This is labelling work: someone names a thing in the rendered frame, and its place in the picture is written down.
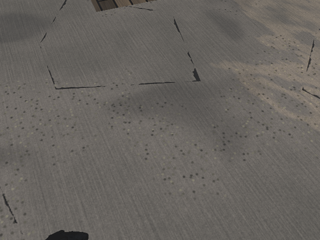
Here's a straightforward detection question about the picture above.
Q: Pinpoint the left robot hand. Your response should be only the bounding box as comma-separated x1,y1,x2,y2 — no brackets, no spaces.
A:
45,230,89,240

